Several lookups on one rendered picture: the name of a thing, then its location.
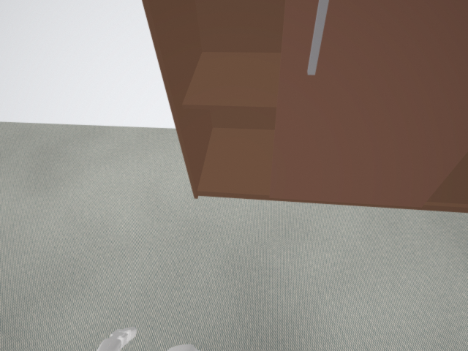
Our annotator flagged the wardrobe door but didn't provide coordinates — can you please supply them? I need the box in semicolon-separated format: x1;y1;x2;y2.
427;152;468;204
269;0;468;208

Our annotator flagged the left robot hand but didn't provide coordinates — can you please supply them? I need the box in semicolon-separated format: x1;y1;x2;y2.
97;327;137;351

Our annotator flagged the handle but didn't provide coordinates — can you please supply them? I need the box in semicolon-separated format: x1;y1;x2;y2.
307;0;329;75

